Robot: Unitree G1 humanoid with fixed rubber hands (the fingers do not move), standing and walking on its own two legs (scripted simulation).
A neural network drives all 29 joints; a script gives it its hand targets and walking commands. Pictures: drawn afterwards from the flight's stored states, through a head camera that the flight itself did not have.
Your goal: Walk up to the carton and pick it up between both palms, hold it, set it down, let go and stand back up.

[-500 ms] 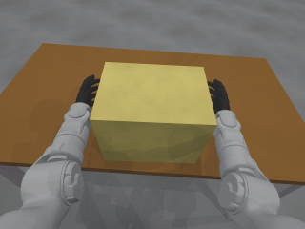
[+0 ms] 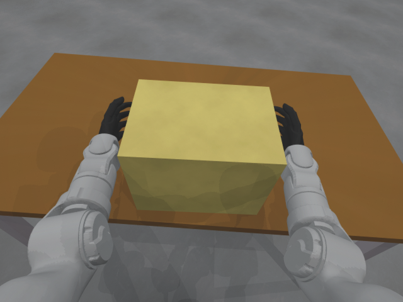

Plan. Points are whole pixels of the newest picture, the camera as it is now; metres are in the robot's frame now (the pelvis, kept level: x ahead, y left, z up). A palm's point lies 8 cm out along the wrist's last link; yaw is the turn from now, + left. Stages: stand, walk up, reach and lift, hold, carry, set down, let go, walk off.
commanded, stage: set down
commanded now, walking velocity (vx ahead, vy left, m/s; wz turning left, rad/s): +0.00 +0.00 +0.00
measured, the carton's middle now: (200, 150) +0.43 +0.00 +0.05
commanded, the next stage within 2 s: none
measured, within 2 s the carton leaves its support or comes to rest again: neither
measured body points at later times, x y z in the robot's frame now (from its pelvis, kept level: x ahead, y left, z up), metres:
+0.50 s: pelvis +0.01 +0.00 +0.00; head +0.05 +0.01 +0.45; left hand +0.45 +0.19 +0.08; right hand +0.43 -0.19 +0.09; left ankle +0.00 +0.11 -0.75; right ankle -0.01 -0.11 -0.75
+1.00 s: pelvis +0.00 +0.00 -0.01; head +0.05 +0.01 +0.44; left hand +0.46 +0.19 +0.07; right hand +0.44 -0.19 +0.07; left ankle +0.00 +0.11 -0.75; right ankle -0.01 -0.11 -0.75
